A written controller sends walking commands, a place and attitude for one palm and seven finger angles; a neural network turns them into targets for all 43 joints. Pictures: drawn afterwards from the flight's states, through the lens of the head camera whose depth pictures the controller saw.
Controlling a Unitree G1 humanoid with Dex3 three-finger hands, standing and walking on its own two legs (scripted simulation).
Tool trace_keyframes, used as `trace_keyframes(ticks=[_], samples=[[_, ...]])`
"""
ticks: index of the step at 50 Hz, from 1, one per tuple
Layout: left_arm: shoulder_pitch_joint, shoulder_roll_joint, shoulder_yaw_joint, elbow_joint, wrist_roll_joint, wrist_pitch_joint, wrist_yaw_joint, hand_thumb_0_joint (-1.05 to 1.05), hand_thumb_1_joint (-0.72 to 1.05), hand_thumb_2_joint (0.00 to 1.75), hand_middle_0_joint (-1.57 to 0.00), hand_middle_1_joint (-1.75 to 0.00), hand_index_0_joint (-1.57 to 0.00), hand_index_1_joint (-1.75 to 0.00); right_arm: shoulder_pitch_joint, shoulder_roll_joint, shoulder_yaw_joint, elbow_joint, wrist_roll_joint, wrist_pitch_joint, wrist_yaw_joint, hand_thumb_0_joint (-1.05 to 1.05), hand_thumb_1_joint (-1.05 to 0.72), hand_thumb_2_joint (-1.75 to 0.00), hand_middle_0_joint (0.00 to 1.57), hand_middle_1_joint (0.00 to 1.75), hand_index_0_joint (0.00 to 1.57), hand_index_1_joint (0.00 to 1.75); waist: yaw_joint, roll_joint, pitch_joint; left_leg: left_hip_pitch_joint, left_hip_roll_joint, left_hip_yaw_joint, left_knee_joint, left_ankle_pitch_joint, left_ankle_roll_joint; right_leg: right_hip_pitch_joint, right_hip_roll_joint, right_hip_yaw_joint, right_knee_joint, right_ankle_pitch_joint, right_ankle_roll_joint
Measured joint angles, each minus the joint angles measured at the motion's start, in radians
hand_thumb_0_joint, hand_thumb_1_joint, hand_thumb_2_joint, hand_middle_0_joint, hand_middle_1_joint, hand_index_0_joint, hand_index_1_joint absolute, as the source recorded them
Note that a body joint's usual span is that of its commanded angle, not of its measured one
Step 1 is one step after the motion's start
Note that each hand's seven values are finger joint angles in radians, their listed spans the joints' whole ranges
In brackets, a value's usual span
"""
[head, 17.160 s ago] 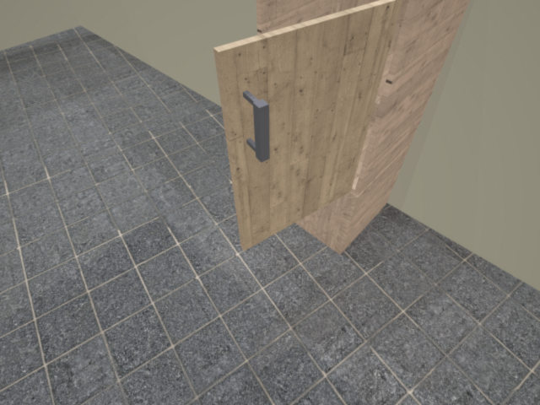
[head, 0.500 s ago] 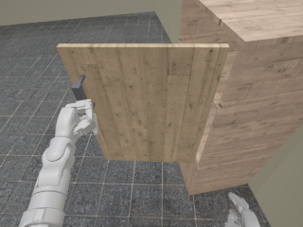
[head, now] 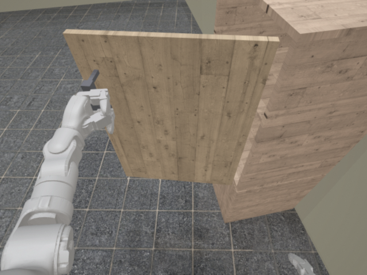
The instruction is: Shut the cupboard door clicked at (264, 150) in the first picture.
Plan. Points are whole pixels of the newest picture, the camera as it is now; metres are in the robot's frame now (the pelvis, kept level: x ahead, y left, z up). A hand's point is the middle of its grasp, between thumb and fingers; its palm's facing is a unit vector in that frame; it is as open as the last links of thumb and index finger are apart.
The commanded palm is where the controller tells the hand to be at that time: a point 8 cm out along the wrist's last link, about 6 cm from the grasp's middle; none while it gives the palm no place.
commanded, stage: push the door shut along its arc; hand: left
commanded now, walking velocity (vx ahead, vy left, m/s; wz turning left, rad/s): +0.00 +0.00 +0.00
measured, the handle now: (99, 98) +0.49 +0.22 +0.12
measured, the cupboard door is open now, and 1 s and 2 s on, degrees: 73 63 50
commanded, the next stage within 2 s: pull the fist back off the door in 1.28 s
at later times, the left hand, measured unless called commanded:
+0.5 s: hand (135, 96) +0.49 +0.13 +0.12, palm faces -0.28 -0.96 -0.04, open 3.0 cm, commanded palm +0.48 +0.19 +0.12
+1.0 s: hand (140, 89) +0.51 +0.12 +0.12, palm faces -0.38 -0.92 -0.02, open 3.1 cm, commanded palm +0.53 +0.15 +0.12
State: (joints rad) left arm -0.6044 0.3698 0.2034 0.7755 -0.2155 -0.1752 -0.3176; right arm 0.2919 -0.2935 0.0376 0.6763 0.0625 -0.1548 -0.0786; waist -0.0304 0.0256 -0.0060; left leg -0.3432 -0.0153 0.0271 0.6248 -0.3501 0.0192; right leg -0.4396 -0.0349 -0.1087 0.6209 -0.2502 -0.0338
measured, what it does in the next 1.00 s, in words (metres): stands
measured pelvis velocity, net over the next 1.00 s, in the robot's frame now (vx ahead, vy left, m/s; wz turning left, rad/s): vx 0.00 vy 0.02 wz -0.01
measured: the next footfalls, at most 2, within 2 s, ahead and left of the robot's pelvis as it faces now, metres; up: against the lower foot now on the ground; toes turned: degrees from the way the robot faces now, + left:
none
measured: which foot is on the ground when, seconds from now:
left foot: down 0.00-1.00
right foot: down 0.00-1.00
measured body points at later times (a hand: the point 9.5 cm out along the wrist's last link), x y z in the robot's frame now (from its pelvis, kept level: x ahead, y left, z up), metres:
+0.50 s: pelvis +0.00 +0.01 -0.01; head +0.08 +0.00 +0.44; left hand +0.50 +0.18 +0.13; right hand +0.01 -0.27 -0.12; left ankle -0.02 +0.11 -0.72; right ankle +0.04 -0.10 -0.72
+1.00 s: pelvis +0.00 +0.02 -0.01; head +0.11 +0.02 +0.42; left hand +0.53 +0.17 +0.13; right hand +0.01 -0.26 -0.12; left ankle -0.02 +0.11 -0.72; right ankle +0.04 -0.10 -0.72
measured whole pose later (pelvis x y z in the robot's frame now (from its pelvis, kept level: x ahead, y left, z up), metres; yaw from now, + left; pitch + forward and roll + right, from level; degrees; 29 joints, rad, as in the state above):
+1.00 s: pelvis +0.00 +0.02 -0.01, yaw -1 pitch +14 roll -1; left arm -1.13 0.50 0.18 1.27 -0.17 -0.22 -0.49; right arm 0.37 -0.31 0.04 0.71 0.01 -0.12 -0.07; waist -0.17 0.01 -0.02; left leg -0.61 -0.01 0.04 0.76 -0.39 0.04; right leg -0.68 -0.03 -0.10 0.70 -0.25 -0.02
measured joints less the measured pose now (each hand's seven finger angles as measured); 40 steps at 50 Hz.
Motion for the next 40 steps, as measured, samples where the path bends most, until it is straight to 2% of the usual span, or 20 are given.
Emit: trace_keyframes(ticks=[6,11,18,22,31,40], samples=[[-0.114,0.018,-0.008,0.143,-0.002,-0.032,-0.028,0.01,0.90,0.90,-1.32,-1.50,-1.30,-1.50,0.015,-0.002,0.002,0.017,-0.007,-0.001,0.003,0.01,-0.91,-0.90,0.21,0.30,0.20,0.30,-0.020,-0.003,-0.001,-0.049,-0.005,-0.002,0.028,-0.003,0.004,-0.045,-0.007,-0.002,0.022,-0.001,0.002],[-0.174,0.018,-0.018,0.214,0.015,-0.056,-0.057,0.01,0.90,0.90,-1.31,-1.50,-1.30,-1.50,0.031,-0.004,0.002,0.023,-0.016,0.000,0.009,0.01,-0.91,-0.90,0.21,0.30,0.20,0.30,-0.044,-0.002,-0.009,-0.079,-0.006,0.006,0.043,-0.009,0.008,-0.078,-0.008,0.006,0.036,-0.002,0.006],[-0.256,0.045,0.054,0.313,0.040,-0.075,-0.073,0.01,0.90,0.90,-1.30,-1.50,-1.30,-1.50,0.048,0.000,0.009,0.006,-0.026,0.012,0.013,0.01,-0.91,-0.90,0.21,0.30,0.20,0.30,-0.101,-0.016,-0.013,-0.111,0.004,0.032,0.054,-0.018,0.010,-0.120,0.004,0.031,0.045,0.001,0.007],[-0.284,0.082,0.081,0.340,0.065,-0.091,-0.081,0.01,0.90,0.90,-1.30,-1.50,-1.30,-1.50,0.075,-0.005,0.002,-0.008,-0.030,0.020,0.017,0.01,-0.91,-0.90,0.21,0.30,0.20,0.30,-0.121,-0.015,-0.012,-0.134,0.011,0.042,0.061,-0.024,0.011,-0.146,0.012,0.042,0.048,0.003,0.008],[-0.320,0.112,0.082,0.371,0.062,-0.079,-0.155,-0.01,0.87,0.91,-1.30,-1.50,-1.30,-1.50,0.125,-0.014,-0.008,0.006,-0.035,0.054,0.015,0.01,-0.91,-0.90,0.21,0.30,0.20,0.30,-0.124,-0.007,-0.022,-0.162,0.018,0.037,0.066,-0.031,0.013,-0.164,0.019,0.037,0.034,0.005,0.011],[-0.407,0.127,0.037,0.430,0.057,-0.062,-0.173,-0.01,0.87,0.93,-1.30,-1.50,-1.30,-1.50,0.104,-0.015,-0.005,0.011,-0.045,0.052,0.010,0.01,-0.91,-0.90,0.21,0.30,0.20,0.30,-0.131,-0.011,-0.018,-0.202,0.014,0.021,0.088,-0.032,0.017,-0.190,0.013,0.021,0.039,0.007,0.013]])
